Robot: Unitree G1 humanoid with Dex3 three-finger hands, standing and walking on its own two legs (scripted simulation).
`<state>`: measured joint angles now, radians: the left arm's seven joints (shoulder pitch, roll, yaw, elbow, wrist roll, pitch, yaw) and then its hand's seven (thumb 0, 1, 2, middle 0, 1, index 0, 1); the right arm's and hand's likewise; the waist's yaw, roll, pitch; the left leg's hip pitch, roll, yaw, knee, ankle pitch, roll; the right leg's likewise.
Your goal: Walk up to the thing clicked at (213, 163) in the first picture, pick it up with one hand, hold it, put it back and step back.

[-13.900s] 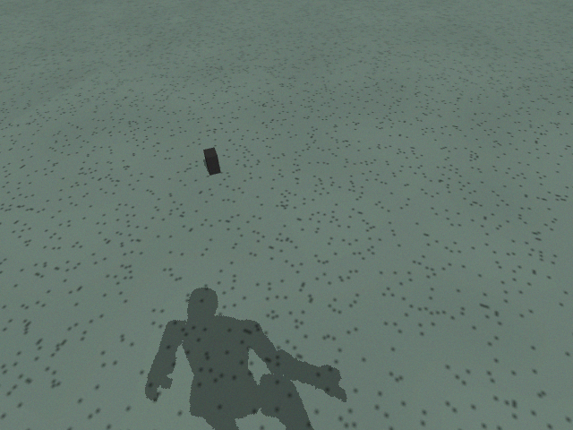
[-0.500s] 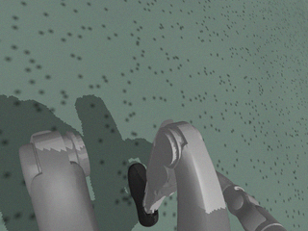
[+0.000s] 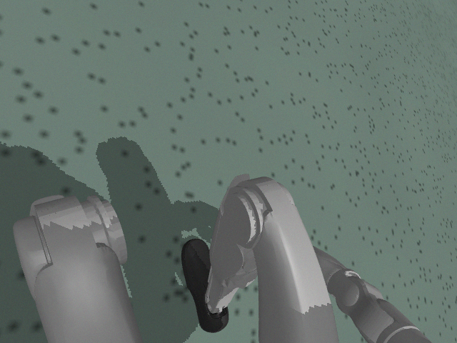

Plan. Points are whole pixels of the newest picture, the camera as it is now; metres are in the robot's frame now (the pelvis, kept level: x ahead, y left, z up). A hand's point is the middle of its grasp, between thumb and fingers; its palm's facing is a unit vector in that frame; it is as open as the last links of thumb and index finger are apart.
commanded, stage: rest palm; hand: left
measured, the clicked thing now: out of the picture +0.37 +0.39 -0.21
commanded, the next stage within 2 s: close in 0.02 s
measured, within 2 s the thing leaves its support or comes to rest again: leaves its support in 0.40 s
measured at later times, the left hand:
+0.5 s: hand out of the picture +0.37 +0.41 -0.17, palm faces +0.67 -0.74 -0.02, open 12.9 cm
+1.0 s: hand out of the picture +0.37 +0.41 -0.17, palm faces +0.69 -0.73 -0.01, open 10.7 cm
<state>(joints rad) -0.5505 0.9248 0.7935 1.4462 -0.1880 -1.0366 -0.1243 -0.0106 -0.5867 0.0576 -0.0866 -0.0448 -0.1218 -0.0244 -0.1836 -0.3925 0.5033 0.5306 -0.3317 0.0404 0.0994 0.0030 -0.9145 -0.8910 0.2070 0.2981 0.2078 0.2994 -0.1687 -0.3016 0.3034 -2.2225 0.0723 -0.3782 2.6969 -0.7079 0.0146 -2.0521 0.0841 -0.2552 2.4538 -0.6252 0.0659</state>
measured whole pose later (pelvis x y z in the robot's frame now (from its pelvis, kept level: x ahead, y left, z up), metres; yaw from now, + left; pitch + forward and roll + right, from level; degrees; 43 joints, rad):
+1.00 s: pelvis -0.01 +0.00 +0.00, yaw -1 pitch +8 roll -18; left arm -0.58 0.99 0.81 1.47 -0.16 -1.03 -0.05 0.01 -0.32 0.58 -0.58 -0.70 -0.79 -0.75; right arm -0.18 -0.39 0.54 0.51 -0.34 0.08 0.10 0.00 -0.90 -0.88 0.21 0.30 0.21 0.30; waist -0.18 -0.32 0.33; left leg -2.21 0.09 -0.40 2.69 -0.71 0.02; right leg -2.04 0.10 -0.27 2.43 -0.60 0.07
